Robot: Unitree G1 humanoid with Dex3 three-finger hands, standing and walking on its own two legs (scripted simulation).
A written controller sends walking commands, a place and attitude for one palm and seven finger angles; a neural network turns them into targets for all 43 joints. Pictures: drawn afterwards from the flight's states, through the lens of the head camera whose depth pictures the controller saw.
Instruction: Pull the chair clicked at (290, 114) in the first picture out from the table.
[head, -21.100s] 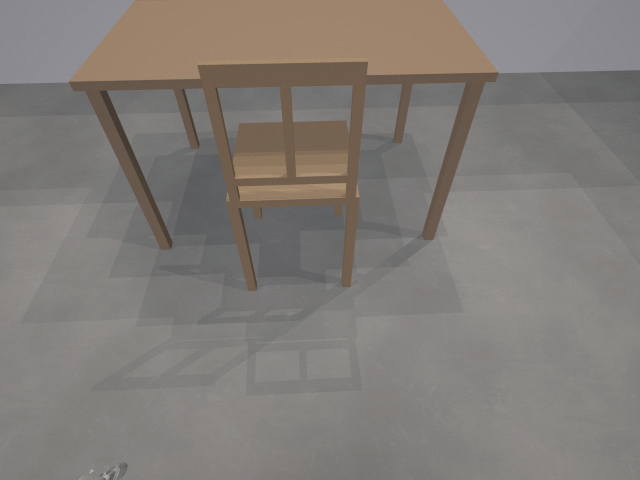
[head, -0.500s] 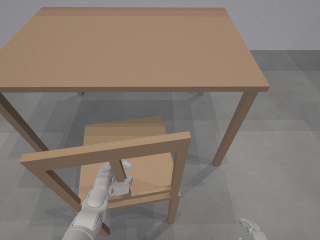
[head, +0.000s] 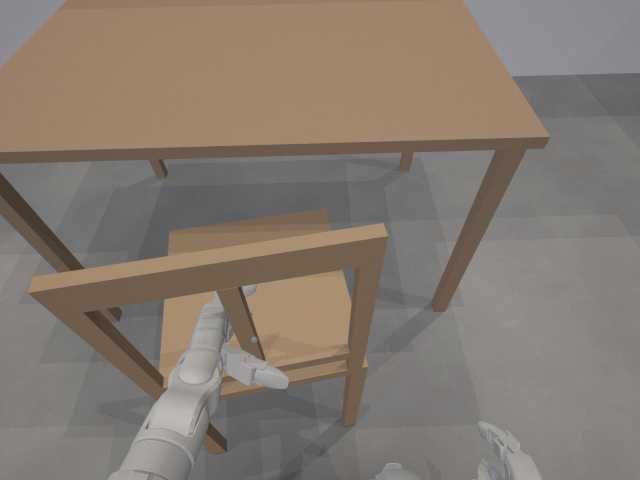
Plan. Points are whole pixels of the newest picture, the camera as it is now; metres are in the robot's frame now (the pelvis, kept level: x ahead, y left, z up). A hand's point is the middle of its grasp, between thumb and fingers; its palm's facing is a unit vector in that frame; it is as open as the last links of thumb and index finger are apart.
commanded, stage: open the thumb and straighten the fingers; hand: left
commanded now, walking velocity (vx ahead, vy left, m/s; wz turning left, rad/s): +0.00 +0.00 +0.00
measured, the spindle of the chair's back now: (245, 331) +0.33 +0.11 -0.04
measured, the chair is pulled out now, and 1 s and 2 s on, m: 0.16 0.16 0.16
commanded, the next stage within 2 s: draw the fingers out of the gap in 0.14 s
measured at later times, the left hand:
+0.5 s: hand (249, 370) +0.27 +0.10 -0.04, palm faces -0.05 -0.99 -0.16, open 17.5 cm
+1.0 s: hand (233, 440) +0.19 +0.11 -0.04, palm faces -0.03 -0.99 -0.14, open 17.5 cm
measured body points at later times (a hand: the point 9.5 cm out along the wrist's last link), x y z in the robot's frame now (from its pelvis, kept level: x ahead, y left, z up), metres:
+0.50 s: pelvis +0.01 -0.01 -0.01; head +0.05 -0.02 +0.44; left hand +0.27 +0.15 -0.03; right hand +0.16 -0.27 -0.10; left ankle -0.01 +0.12 -0.70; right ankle +0.05 -0.13 -0.70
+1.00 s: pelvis +0.02 +0.00 -0.02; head +0.06 +0.00 +0.43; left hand +0.18 +0.16 -0.02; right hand +0.21 -0.23 -0.08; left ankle -0.01 +0.12 -0.70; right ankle +0.05 -0.13 -0.70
